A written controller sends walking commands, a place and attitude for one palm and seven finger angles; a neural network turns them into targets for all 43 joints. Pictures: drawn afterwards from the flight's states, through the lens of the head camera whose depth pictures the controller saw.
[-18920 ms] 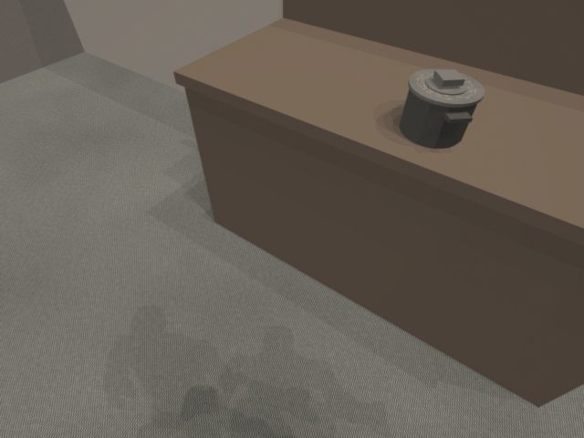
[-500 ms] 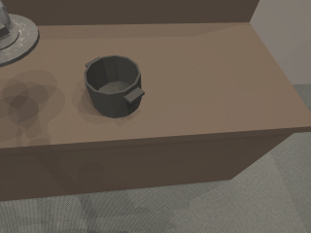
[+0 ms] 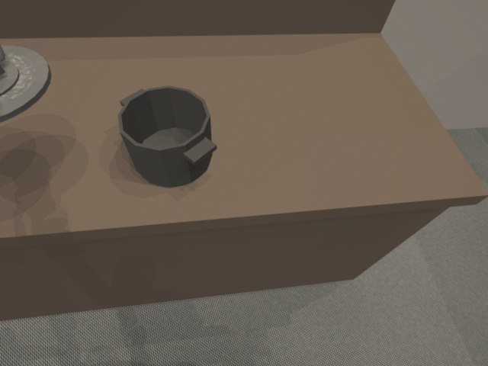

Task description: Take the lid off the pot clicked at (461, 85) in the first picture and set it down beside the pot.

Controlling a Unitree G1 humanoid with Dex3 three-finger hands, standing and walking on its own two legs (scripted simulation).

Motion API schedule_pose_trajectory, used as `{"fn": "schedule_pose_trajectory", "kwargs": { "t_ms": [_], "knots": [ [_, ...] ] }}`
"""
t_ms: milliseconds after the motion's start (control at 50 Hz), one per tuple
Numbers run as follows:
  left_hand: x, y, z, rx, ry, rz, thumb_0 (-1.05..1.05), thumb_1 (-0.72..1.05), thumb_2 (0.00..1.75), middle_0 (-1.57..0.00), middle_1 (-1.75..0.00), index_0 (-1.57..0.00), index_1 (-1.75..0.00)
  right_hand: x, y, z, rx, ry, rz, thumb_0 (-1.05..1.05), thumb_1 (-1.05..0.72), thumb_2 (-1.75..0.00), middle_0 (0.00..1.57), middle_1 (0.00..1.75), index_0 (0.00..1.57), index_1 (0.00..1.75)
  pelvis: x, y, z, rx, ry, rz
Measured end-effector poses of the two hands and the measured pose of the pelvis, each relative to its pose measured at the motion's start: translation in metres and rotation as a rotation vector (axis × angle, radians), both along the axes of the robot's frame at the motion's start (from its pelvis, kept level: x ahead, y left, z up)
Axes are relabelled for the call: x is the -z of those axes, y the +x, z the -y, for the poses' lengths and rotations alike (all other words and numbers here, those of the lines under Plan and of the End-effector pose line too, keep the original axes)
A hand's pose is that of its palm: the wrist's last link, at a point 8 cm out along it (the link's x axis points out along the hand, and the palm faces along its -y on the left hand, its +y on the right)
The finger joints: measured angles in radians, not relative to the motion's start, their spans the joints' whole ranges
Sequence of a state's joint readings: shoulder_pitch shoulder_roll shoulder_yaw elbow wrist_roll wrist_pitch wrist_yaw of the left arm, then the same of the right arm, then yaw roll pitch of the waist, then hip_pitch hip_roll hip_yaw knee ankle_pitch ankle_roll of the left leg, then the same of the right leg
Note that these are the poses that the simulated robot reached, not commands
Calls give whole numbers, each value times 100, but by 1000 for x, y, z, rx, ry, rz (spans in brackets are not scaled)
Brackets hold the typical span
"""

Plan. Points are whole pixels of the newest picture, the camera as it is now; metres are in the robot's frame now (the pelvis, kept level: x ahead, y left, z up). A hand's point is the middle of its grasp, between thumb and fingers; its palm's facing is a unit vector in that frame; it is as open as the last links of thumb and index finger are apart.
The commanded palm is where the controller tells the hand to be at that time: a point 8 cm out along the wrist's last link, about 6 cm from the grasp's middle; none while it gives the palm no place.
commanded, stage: lower the lid onto the table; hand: left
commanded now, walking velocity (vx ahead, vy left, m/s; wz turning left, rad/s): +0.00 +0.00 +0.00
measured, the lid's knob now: out of the picture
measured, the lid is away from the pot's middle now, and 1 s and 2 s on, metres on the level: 0.23 0.22 0.24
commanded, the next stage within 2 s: none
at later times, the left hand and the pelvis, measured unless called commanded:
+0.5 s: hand out of the picture +0.48 +0.31 +0.20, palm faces -0.39 -0.19 -0.90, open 7.9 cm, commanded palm +0.53 +0.32 +0.27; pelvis -0.01 +0.01 +0.00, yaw +0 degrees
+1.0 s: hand (0, 100) +0.49 +0.31 +0.16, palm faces -0.44 -0.18 -0.88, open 7.8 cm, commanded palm +0.55 +0.31 +0.23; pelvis -0.01 +0.01 -0.01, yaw -1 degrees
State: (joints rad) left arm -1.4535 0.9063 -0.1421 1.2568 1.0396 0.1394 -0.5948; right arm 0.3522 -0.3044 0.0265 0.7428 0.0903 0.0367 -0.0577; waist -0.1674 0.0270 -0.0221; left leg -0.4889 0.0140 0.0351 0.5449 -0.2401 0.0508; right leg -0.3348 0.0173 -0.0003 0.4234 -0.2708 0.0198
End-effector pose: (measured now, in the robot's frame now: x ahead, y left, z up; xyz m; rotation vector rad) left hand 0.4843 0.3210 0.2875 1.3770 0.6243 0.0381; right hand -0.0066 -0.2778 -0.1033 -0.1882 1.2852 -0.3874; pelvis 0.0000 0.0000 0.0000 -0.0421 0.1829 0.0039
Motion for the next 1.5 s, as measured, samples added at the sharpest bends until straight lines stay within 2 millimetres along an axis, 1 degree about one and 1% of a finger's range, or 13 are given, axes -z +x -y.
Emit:
{"fn": "schedule_pose_trajectory", "kwargs": {
  "t_ms": [100, 180, 300, 380, 500, 660, 780, 960, 1100, 1200, 1360, 1500],
  "knots": [
    [4, -6, -6, -13, 18, -15, 3, 15, 78, -57, -96, -68, -100, 1, -2, 1, 0, -2, -10, 1, -91, -90, 20, 30, 20, 30, 1, -1, 0, -3, -2, 0],
    [12, -9, -9, -16, 21, -38, 3, 15, 78, -57, -96, -68, -100, 2, -3, 2, -4, -3, -19, 1, -91, -90, 20, 30, 20, 30, 1, -3, 0, -6, -3, 0],
    [23, -10, -3, 27, 36, -57, 3, 15, 78, -57, -96, -68, -100, 2, -4, 1, -7, -16, -19, 1, -91, -90, 20, 30, 20, 30, 2, -5, -2, -9, -5, 1],
    [25, -9, 2, 65, 8, -39, 4, 15, 78, -56, -96, -69, -100, 2, -4, 0, -4, -23, -4, 1, -91, -90, 20, 30, 20, 30, 3, -6, -3, -6, -5, 3],
    [34, -5, 5, 88, -5, -49, 3, 15, 78, -56, -96, -68, -100, 0, -9, -2, 11, -26, 2, 1, -91, -90, 20, 30, 20, 30, 4, -7, -6, 0, -7, 1],
    [50, -2, -3, 87, 3, -77, 3, 15, 78, -56, -96, -68, -100, 2, -24, -9, 27, -23, -42, 1, -91, -90, 20, 30, 20, 30, 6, -8, -10, 7, -10, -15],
    [57, 1, -5, 91, 12, -89, 3, 15, 78, -56, -96, -68, -100, 2, -33, -12, 37, -29, -78, 1, -91, -90, 20, 30, 20, 30, 7, -6, -13, 3, -13, -33],
    [67, 10, 3, 117, -8, -89, 3, 15, 78, -56, -96, -68, -100, 3, -36, -14, 47, -37, -87, 1, -91, -90, 20, 30, 20, 30, 9, -5, -15, 5, -15, -56],
    [84, 15, 9, 126, -17, -116, 3, 15, 78, -56, -96, -68, -100, 5, -37, -14, 58, -38, -88, 1, -91, -90, 20, 30, 20, 30, 12, -7, -14, 14, -16, -71],
    [94, 18, 8, 127, -18, -127, 3, 15, 78, -56, -95, -68, -100, 4, -42, -14, 78, -47, -95, 1, -91, -90, 20, 30, 20, 30, 13, -6, -12, 21, -17, -80],
    [96, 20, 3, 109, -21, -119, 3, 16, 78, -56, -95, -68, -100, 4, -50, -13, 96, -52, -126, 1, -91, -90, 20, 30, 20, 30, 15, -2, -9, 22, -20, -95],
    [111, 19, 0, 94, -14, -152, 3, 16, 78, -56, -96, -68, -100, 6, -53, -10, 102, -53, -148, 1, -91, -90, 20, 30, 20, 30, 17, -3, -8, 23, -22, -104]
  ]
}}
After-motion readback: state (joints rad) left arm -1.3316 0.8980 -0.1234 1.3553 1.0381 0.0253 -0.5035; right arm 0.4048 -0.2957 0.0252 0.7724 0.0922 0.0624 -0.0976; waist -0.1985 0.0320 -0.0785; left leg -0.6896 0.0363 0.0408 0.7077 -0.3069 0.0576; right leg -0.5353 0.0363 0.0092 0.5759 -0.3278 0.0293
